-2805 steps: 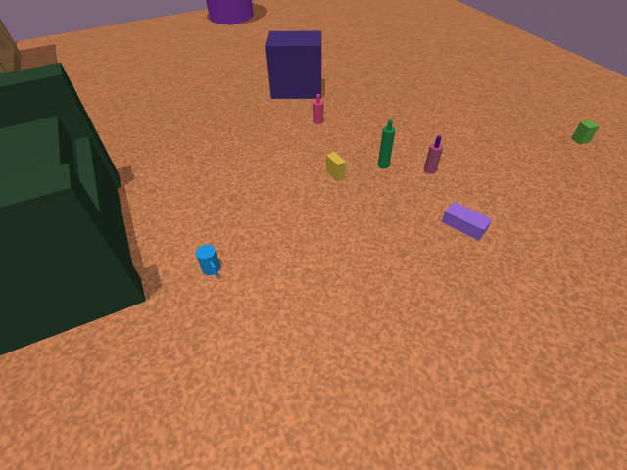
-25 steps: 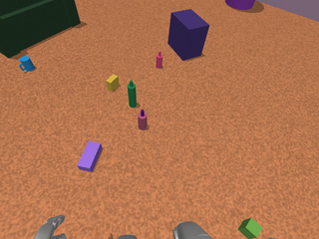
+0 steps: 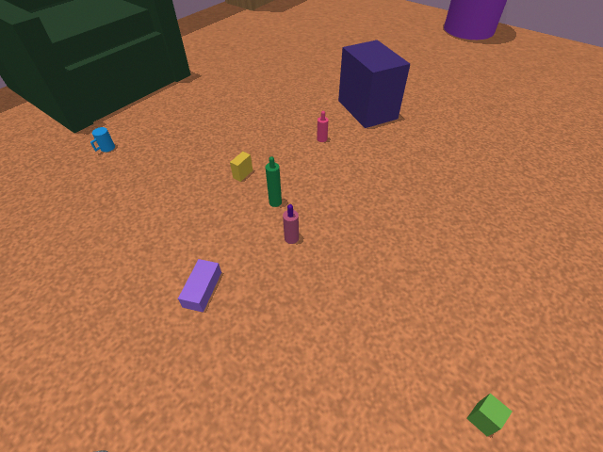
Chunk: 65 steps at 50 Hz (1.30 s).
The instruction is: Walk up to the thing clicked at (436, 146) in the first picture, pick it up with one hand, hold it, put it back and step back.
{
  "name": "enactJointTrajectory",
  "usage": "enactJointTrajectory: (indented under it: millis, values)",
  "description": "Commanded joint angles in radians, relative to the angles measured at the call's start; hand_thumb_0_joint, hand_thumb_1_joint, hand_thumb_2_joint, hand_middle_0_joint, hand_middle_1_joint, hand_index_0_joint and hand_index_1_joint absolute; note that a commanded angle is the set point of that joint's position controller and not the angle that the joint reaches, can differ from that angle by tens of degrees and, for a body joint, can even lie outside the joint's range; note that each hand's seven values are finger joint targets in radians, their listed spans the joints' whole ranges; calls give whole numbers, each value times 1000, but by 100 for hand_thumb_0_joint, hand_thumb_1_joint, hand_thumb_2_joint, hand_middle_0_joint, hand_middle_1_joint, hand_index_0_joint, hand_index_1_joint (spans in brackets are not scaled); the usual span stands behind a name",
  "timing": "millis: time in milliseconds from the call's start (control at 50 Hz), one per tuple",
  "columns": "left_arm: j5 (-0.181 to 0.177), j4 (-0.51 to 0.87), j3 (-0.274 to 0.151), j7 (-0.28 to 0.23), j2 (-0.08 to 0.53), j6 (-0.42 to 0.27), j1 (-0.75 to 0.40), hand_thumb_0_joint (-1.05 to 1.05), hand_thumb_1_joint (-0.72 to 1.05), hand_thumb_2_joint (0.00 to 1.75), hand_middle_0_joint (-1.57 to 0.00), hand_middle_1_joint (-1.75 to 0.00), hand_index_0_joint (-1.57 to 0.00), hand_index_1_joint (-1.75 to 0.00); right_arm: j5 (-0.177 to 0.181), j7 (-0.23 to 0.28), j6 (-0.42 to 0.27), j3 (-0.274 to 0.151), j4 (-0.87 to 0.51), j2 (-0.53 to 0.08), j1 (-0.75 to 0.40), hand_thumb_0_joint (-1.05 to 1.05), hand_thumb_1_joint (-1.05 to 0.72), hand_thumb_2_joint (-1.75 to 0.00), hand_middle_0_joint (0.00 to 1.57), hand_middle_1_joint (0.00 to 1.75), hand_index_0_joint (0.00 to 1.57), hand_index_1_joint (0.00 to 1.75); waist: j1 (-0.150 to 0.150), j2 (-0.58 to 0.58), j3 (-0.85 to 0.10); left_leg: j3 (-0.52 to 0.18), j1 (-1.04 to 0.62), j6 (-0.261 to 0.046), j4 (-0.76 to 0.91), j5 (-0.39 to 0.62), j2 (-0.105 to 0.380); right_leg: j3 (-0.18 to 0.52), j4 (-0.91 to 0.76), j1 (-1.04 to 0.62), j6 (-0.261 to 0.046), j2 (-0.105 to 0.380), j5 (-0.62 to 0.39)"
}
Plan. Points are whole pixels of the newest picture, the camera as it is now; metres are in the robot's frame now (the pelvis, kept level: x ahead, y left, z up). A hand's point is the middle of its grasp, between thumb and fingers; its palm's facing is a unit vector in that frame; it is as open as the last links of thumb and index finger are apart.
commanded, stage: step back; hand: left
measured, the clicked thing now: (290, 222) +1.04 +0.11 -0.65
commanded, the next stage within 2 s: stand in 0.86 s
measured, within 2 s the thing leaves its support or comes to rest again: neither
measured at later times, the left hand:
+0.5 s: hand out of the picture +0.10 +0.23 -0.13, palm faces +0.05 -0.94 -0.35, open 7.4 cm
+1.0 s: hand (148, 445) +0.16 +0.25 -0.13, palm faces +0.02 -0.94 -0.34, open 7.4 cm
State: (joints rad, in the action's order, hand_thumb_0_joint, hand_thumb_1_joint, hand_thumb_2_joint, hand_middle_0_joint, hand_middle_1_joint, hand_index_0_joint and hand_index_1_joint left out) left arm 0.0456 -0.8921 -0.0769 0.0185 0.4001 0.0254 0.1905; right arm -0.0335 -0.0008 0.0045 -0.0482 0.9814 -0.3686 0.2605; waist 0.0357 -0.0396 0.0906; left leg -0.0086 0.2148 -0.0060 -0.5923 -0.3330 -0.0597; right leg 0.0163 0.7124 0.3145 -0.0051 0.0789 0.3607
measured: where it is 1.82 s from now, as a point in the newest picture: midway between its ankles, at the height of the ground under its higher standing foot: outside the picture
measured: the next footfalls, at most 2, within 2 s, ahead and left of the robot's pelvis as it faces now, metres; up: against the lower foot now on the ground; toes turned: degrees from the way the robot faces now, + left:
right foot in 0.24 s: +0.09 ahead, -0.15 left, +0.00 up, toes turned -2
left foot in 0.54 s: +0.11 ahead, +0.12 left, +0.00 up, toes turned +2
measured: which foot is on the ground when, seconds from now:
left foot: down 0.00-0.28, up 0.30-0.52, down 0.54-1.00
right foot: down 0.00-0.00, up 0.02-0.22, down 0.24-1.00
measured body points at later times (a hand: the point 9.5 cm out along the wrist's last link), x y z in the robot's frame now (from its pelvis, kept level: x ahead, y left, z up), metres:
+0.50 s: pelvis +0.03 -0.02 +0.01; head +0.05 -0.03 +0.46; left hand +0.10 +0.28 -0.11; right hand +0.11 -0.34 -0.12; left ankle +0.05 +0.11 -0.71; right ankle +0.05 -0.14 -0.72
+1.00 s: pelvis +0.06 +0.00 +0.02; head +0.08 +0.00 +0.47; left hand +0.16 +0.30 -0.11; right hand +0.19 -0.29 -0.10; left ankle +0.07 +0.11 -0.72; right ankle +0.05 -0.14 -0.72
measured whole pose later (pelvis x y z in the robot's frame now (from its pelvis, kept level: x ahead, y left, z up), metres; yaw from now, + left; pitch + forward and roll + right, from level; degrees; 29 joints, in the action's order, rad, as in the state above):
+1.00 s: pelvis +0.06 +0.00 +0.02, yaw +1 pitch -2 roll +0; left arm 0.00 -1.09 0.00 0.00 0.35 -0.01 0.07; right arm -0.01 -0.01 -0.02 -0.01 1.09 -0.33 0.03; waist 0.02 0.00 0.07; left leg 0.01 0.16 0.00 -0.42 -0.22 0.01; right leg -0.03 0.40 0.11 0.03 0.04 0.25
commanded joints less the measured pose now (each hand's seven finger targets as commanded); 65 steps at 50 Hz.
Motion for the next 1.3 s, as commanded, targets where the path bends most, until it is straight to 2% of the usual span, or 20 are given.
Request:
enactJointTrajectory:
  millis: [0,20,60,80,160,220,240,260,280,300,360,440,480,520,540,560,580,660,800,1280]
  values:
    - [-14,66,-42,-18,202,-22,-95,0,90,90,-20,-30,-20,-30,-12,16,-65,-93,-95,-373,-10,0,-90,-90,20,30,20,30,-68,156,-25,-637,-26,-224,392,-364,422,63,162,256,-13,-16,203]
    - [-15,65,-50,-13,237,-28,-108,0,90,90,-20,-30,-20,-30,-8,14,-64,-94,-101,-356,-56,0,-90,-90,20,30,20,30,-46,130,34,-601,73,-249,406,-401,420,71,195,183,-20,-4,184]
    - [-27,43,-43,0,193,-34,-47,0,90,90,-20,-30,-20,-30,-15,13,-74,-63,-108,-255,-101,0,-90,-90,20,30,20,30,-7,140,35,-360,-10,-166,358,-193,288,61,127,186,-22,-5,79]
    - [-24,38,-41,4,188,-38,-44,0,90,90,-20,-30,-20,-30,-15,13,-76,-64,-104,-245,-78,0,-90,-90,20,30,20,30,-20,167,27,-313,-29,-149,330,-108,263,29,93,186,-21,-15,59]
    - [-21,16,-42,8,164,-48,-49,0,90,90,-20,-30,-20,-30,-9,4,-57,-69,-94,-261,-55,0,-90,-90,20,30,20,30,-41,202,-19,-232,75,-142,281,-151,236,-44,-93,-27,-15,-68,41]
    - [-16,-44,-45,-10,165,-61,55,0,90,90,-20,-30,-20,-30,9,4,-33,-44,-109,-197,-88,0,-90,-90,20,30,20,30,23,127,-68,-131,206,-78,84,-136,166,-48,-277,-273,-22,-95,-82]
    - [-4,-50,-59,-20,203,-69,79,0,90,90,-20,-30,-20,-30,13,7,-31,-27,-117,-150,-64,0,-90,-90,20,30,20,30,30,5,-91,-91,298,-51,-60,-125,110,112,-334,-358,-42,0,-22]
    - [1,-41,-74,-27,277,-77,90,0,90,90,-20,-30,-20,-30,15,10,-32,-16,-129,-109,-69,0,-90,-90,20,30,20,30,44,-152,-97,-55,410,-11,-249,-216,-8,466,-473,-341,-134,220,160]
    - [-1,-19,-77,-24,308,-77,23,0,90,90,-20,-30,-20,-30,5,21,-25,-39,-107,-185,-65,0,-90,-90,20,30,20,30,28,-73,-44,-108,329,-5,-335,-261,48,542,-503,-157,-215,323,318]
    - [-4,4,-74,-21,304,-77,-43,0,90,90,-20,-30,-20,-30,5,21,-29,-53,-85,-218,-17,0,-90,-90,20,30,20,30,-5,-64,-1,-102,274,-3,-347,-250,80,530,-491,-65,-256,331,315]
    - [-14,0,-52,-24,222,-89,-64,0,90,90,-20,-30,-20,-30,13,10,-33,-41,-48,-183,-5,0,-90,-90,20,30,20,30,-19,-46,0,-124,236,-12,-272,-145,86,282,-442,-85,-173,202,39]
    - [-17,-7,-41,-22,229,-84,-102,0,90,90,-20,-30,-20,-30,9,3,-33,-36,-31,-164,0,0,-90,-90,20,30,20,30,-25,-120,-50,-18,92,3,-87,-76,81,151,-361,-40,-152,167,-190]
    - [-26,-3,-29,-23,218,-72,-133,0,90,90,-20,-30,-20,-30,7,7,-38,-38,-10,-155,12,0,-90,-90,20,30,20,30,-53,-119,-82,24,-8,5,82,70,62,86,-265,-30,-125,138,-303]
    - [-38,-7,-8,-25,168,-62,-98,0,90,90,-20,-30,-20,-30,3,18,-46,-44,-3,-173,-13,0,-90,-90,20,30,20,30,-44,-27,-120,-56,-104,-17,161,303,106,36,-152,-20,-59,83,-421]
    - [-47,-7,0,-26,146,-60,-84,0,90,90,-20,-30,-20,-30,-2,23,-50,-48,-10,-208,-30,0,-90,-90,20,30,20,30,-28,58,-152,-170,-104,-49,172,418,210,6,-104,-17,-28,32,-348]
    - [-59,-22,2,-26,140,-50,-77,0,90,90,-20,-30,-20,-30,3,23,-50,-45,-30,-250,-115,0,-90,-90,20,30,20,30,-1,127,-137,-267,9,-113,208,310,289,-27,-98,-54,-5,-39,-105]
    - [-57,-51,-5,-31,160,-45,-70,0,90,90,-20,-30,-20,-30,10,19,-45,-44,-27,-265,-164,0,-90,-90,20,30,20,30,7,150,-115,-259,96,-145,204,248,307,-19,-130,-144,-14,-38,3]
    - [-44,-74,-3,-30,188,-63,-90,0,90,90,-20,-30,-20,-30,15,20,-42,-24,-3,-204,-179,0,-90,-90,20,30,20,30,-13,119,-161,-117,23,-40,149,389,193,23,-225,-204,-31,29,-314]
    - [-44,-110,4,-36,181,-61,-124,0,90,90,-20,-30,-20,-30,22,20,-35,-25,41,-190,-218,0,-90,-90,20,30,20,30,-23,72,-204,-78,-77,-38,140,523,188,8,-262,-224,-23,45,-432]
    - [-34,-185,40,-26,164,-67,-151,0,90,90,-20,-30,-20,-30,24,-1,-39,1,95,-179,-263,0,-90,-90,20,30,20,30,-30,40,-114,-76,-128,0,328,283,192,39,-457,-215,-4,60,-252]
